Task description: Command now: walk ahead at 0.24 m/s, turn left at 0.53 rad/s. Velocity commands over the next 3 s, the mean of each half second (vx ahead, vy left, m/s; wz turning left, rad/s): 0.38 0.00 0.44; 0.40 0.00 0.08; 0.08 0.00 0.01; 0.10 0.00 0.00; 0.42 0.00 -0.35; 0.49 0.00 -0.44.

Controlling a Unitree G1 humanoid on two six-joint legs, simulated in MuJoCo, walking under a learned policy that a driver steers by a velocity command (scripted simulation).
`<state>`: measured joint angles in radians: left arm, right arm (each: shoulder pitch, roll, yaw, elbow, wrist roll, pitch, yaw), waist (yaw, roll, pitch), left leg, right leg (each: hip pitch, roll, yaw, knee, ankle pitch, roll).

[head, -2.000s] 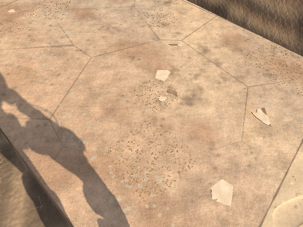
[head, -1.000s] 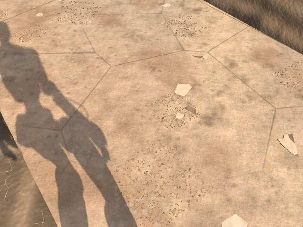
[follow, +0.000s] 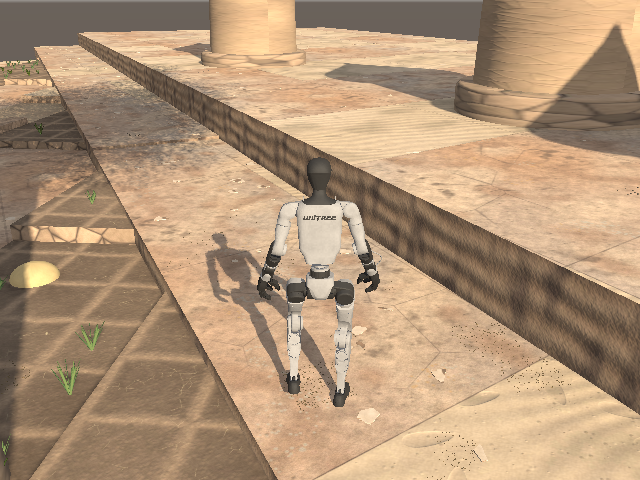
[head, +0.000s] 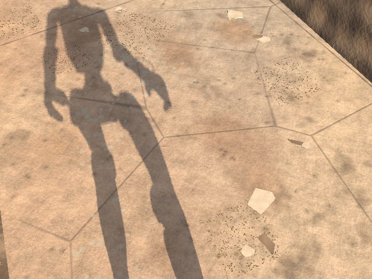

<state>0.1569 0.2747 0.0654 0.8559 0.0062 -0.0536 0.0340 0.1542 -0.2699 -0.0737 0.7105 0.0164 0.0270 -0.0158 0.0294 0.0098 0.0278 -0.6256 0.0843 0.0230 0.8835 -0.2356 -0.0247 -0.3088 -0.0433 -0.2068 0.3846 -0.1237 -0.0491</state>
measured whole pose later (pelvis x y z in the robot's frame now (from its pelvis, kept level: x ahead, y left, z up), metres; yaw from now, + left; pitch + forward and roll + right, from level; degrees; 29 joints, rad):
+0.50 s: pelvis +0.17 +0.05 +0.00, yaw +13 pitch +3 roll +0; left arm 0.00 0.27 0.06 0.80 -0.02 -0.09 -0.05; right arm 0.41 -0.24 -0.07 0.76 0.02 -0.06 -0.02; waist -0.07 -0.05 0.00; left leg -0.03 -0.03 -0.05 0.29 -0.31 0.04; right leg -0.62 -0.04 0.01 0.58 0.01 0.00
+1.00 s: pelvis +0.42 +0.06 +0.00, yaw +14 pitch +2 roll -2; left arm 0.29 0.25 0.04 0.90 -0.01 -0.07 0.00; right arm 0.10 -0.25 -0.05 0.67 0.00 -0.06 -0.01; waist 0.07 0.05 0.03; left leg -0.64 0.08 -0.05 0.65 0.02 -0.01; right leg -0.10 0.08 -0.04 0.29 -0.23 -0.06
